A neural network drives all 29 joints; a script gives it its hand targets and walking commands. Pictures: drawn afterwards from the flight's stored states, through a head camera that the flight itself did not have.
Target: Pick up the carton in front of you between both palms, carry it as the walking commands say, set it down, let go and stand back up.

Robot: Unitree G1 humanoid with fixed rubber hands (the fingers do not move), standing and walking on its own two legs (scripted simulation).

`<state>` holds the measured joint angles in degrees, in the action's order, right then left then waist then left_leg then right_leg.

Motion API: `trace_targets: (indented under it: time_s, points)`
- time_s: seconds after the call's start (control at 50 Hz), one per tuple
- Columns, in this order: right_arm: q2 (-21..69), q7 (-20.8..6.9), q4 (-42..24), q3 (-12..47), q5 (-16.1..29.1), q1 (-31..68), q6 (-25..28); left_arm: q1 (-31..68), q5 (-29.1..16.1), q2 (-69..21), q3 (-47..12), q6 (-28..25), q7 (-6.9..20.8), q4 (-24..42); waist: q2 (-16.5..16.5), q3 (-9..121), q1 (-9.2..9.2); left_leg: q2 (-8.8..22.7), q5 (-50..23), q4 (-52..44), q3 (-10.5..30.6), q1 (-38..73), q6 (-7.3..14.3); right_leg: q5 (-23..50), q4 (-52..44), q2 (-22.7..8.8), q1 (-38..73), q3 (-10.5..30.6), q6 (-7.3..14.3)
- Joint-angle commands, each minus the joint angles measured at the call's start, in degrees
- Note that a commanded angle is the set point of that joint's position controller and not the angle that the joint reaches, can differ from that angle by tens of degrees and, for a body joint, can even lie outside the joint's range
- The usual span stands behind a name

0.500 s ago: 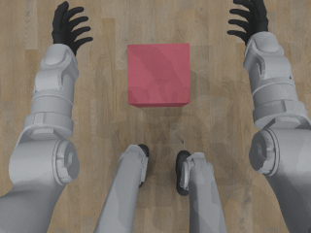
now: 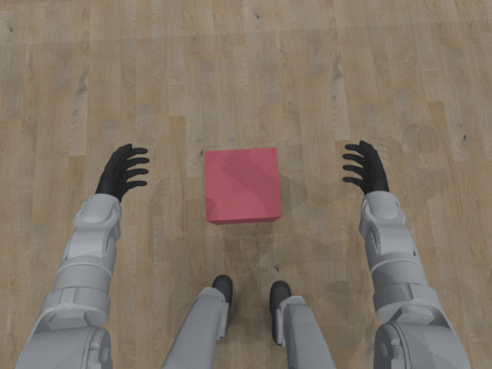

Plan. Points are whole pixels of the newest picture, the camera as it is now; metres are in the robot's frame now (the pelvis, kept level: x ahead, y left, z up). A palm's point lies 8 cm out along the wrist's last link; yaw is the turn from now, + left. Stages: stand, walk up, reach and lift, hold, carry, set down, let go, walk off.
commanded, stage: let go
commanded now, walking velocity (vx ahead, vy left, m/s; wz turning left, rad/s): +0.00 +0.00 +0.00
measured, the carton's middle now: (242, 190) +0.46 +0.05 -0.58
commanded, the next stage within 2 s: stand in 1.02 s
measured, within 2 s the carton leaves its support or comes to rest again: neither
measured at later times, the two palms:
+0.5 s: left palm (69, 309) +0.21 +0.23 +0.00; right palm (454, 306) +0.25 -0.23 -0.01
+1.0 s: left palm (65, 315) +0.20 +0.23 +0.01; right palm (472, 343) +0.21 -0.24 +0.00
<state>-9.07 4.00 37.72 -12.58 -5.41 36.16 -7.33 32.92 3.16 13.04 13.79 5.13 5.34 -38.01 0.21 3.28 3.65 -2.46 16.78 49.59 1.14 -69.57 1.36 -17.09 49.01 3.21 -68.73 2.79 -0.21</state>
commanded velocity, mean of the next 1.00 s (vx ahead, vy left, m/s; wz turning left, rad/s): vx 0.00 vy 0.00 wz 0.00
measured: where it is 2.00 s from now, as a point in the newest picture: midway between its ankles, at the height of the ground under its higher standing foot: (249, 320)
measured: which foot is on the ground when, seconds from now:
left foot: down 0.00-1.00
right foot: down 0.00-1.00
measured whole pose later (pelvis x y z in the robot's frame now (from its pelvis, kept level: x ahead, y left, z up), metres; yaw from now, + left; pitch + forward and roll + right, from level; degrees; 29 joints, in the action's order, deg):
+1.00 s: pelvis +0.05 -0.02 +0.07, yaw +2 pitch -6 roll +0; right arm -12.2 -2.5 25.1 -1.9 0.2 -13.0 -7.2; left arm -11.6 1.5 12.6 2.1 12.4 2.6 -22.5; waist -0.1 -6.2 -0.1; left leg -2.2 16.3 27.4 3.5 -5.5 0.6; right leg -17.1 27.1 2.7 -4.3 1.8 1.7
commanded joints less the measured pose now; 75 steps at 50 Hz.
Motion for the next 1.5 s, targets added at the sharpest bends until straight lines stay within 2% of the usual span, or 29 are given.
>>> trace_targets:
  time_s: [0.0, 0.1, 0.18, 0.28, 0.4, 0.48, 0.58, 0.7, 0.78, 0.88, 0.9, 0.92, 1.0, 1.02, 1.04, 1.08, 1.12, 1.18, 1.24, 1.48]
  points:
    - [-4.74, -0.81, -8.11, 0.85, 0.72, 2.56, 2.84, -0.44, -1.58, 5.78, -0.96, -2.42, 0.33, 6.88, -0.37, 43.64, 0.84, 1.48, -30.05, -3.66, 2.13, 40.44, -2.23, 16.72, -4.90, 0.10, 21.68, -1.36, -1.06]
    - [-4.46, -2.02, -6.70, 2.22, 1.14, -10.42, 5.21, -12.77, -3.36, 3.78, -3.48, -4.45, 0.02, 7.10, -1.24, 38.08, -0.29, 2.31, -35.73, -6.80, 3.85, 49.08, -2.61, 16.51, -8.77, 0.05, 23.14, -1.48, -0.69]
    - [-4.89, -2.71, -7.22, 3.15, 1.61, -19.80, 6.79, -21.78, -3.87, 3.36, -5.03, -5.77, -0.72, 9.36, -2.19, 32.88, -1.00, 2.62, -36.61, -10.11, 4.22, 53.57, -2.88, 16.31, -12.27, 0.02, 27.76, -1.27, -0.30]
    - [-5.72, -3.78, -10.33, 4.59, 2.90, -29.51, 8.23, -31.90, -4.44, 3.34, -7.12, -6.87, -1.28, 13.12, -1.75, 25.23, -1.34, 2.25, -31.66, -15.56, 3.21, 55.21, -2.82, 17.42, -16.88, -0.59, 39.75, -0.71, 0.01]
    - [-6.04, -5.13, -14.03, 6.63, 4.09, -38.88, 8.47, -40.79, -4.73, 3.51, -9.14, -6.51, -1.18, 16.48, 0.64, 13.20, -1.93, 1.41, -21.10, -22.73, 1.23, 56.58, -2.69, 16.39, -23.01, -1.72, 53.78, -0.46, -0.29]
    - [-6.48, -5.94, -15.91, 7.69, 4.50, -43.38, 7.08, -42.66, -4.55, 4.17, -9.89, -4.97, -0.92, 17.90, 1.92, 5.28, -2.95, 0.89, -15.03, -25.62, 0.33, 58.99, -2.40, 14.07, -26.36, -2.35, 57.62, -0.29, -0.63]
    - [-6.98, -7.09, -17.45, 8.70, 5.10, -45.85, 4.07, -42.84, -3.56, 4.96, -9.70, -1.85, -0.76, 18.58, 1.39, -2.66, -3.64, 0.46, -9.58, -27.15, -0.50, 61.87, -2.03, 9.97, -29.00, -2.84, 59.14, -0.31, -0.65]
    - [-7.54, -7.92, -19.07, 9.12, 5.26, -45.86, 1.01, -42.88, -2.28, 5.03, -9.10, 1.43, -0.79, 18.42, -0.25, -7.25, -3.05, 0.33, -7.90, -27.34, -0.81, 63.62, -1.72, 8.26, -29.56, -3.31, 60.81, -0.19, -0.27]
    - [-7.67, -7.96, -19.58, 9.02, 5.03, -45.69, -0.15, -42.92, -1.77, 4.96, -8.89, 2.57, -0.80, 18.39, -0.18, -7.77, -2.85, 0.35, -8.75, -27.09, -0.72, 64.61, -1.51, 9.61, -29.12, -3.22, 62.02, -0.15, -0.22]
    - [-7.63, -7.74, -19.57, 8.71, 4.60, -46.00, -0.60, -42.58, -1.87, 4.75, -8.99, 2.80, -0.83, 18.90, 0.69, -7.08, -3.44, 0.51, -10.98, -27.05, -0.44, 65.94, -1.28, 12.95, -28.34, -2.90, 63.25, -0.24, -0.35]
    - [-8.10, -6.66, -16.09, 8.48, 5.43, -49.22, 1.08, -39.85, -0.67, 6.59, -9.12, 5.85, -2.28, 22.90, -1.37, -3.80, -4.17, -0.64, -9.52, -24.96, -0.53, 64.19, -2.02, 17.07, -26.45, -3.40, 65.80, -0.04, -0.13]
    - [-8.22, -6.20, -17.11, 8.71, 5.46, -48.73, 1.34, -41.13, -1.31, 6.19, -9.69, 6.74, -2.91, 21.49, 0.48, -4.18, -4.49, -0.59, -9.05, -24.86, -0.19, 63.48, -1.73, 18.40, -25.63, -3.21, 65.48, 0.31, -0.36]
    - [-8.71, -5.80, -18.33, 9.47, 5.94, -46.83, 1.55, -41.74, -2.15, 5.50, -10.25, 7.76, -3.91, 21.51, 1.23, -4.87, -3.69, -0.23, -9.55, -24.66, 0.30, 61.03, -1.47, 17.13, -24.84, -3.02, 65.18, -0.13, -0.26]
    - [-14.43, -3.81, -9.93, 7.96, 2.89, -45.81, 3.32, -40.67, -2.53, 12.12, -8.47, 2.89, -5.97, 13.63, 6.71, -6.06, -2.35, 3.58, -8.14, -24.01, 2.71, 55.36, -2.38, 6.76, -25.13, -4.81, 57.06, 1.70, -0.63]
    - [-15.83, -3.18, -9.50, 7.34, 2.45, -47.55, 4.31, -41.51, -1.69, 11.57, -8.63, 0.56, -6.42, 12.88, 4.90, -5.55, -3.25, 4.03, -6.55, -24.05, 3.51, 56.28, -1.81, 2.83, -25.83, -5.06, 56.58, 3.01, -0.05]
    - [-15.58, -3.18, -7.41, 7.74, 2.37, -46.68, 5.67, -40.83, -1.07, 10.79, -8.95, -1.78, -6.24, 11.19, 1.22, -4.73, -3.33, 4.74, -2.68, -25.39, 4.79, 55.55, -1.48, -0.62, -26.05, -5.39, 55.92, 3.89, 0.49]
    - [-15.52, -3.22, -5.98, 8.05, 2.66, -45.18, 6.63, -40.42, -1.19, 10.89, -9.04, -3.04, -5.84, 9.23, -0.80, -2.75, -3.19, 5.43, -4.52, -25.80, 5.75, 55.45, -1.06, 3.32, -24.88, -5.48, 57.76, 3.89, 0.61]
    - [-15.76, -3.31, -3.77, 8.25, 2.87, -44.72, 7.32, -40.69, -1.29, 11.84, -9.03, -4.11, -5.68, 6.45, -0.88, -0.24, -3.09, 5.77, -12.50, -24.80, 5.69, 57.29, -0.99, 10.61, -24.14, -5.95, 59.97, 3.89, 0.51]
    - [-16.74, -3.08, -1.89, 8.18, 3.02, -45.13, 7.60, -40.87, -1.37, 12.59, -9.16, -4.62, -5.99, 4.40, -1.46, 0.89, -3.44, 6.15, -17.64, -24.30, 5.85, 59.21, -1.06, 14.84, -23.63, -6.13, 60.62, 3.88, 0.53]
    - [-19.56, -2.33, 3.45, 8.30, 3.41, -44.57, 8.24, -41.26, -1.46, 14.40, -9.75, -5.61, -6.76, -1.54, -0.88, 0.41, -3.74, 7.03, -23.91, -25.35, 6.85, 61.98, -0.60, 19.11, -24.14, -6.75, 61.49, 4.13, 0.84]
